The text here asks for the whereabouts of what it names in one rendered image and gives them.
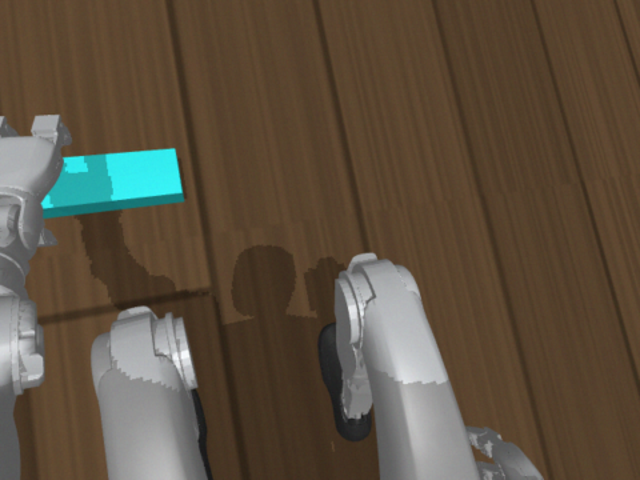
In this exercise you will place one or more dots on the right robot hand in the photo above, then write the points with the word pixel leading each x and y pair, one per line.
pixel 510 462

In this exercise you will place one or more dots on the right robot foot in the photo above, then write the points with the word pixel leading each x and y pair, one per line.
pixel 350 429

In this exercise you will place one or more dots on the left robot arm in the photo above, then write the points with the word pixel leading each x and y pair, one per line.
pixel 22 351

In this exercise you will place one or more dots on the left robot hand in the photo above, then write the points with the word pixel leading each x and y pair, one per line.
pixel 33 163

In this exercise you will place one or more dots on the left robot foot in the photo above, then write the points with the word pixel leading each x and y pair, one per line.
pixel 202 432

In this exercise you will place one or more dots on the carton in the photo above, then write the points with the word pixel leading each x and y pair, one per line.
pixel 106 182

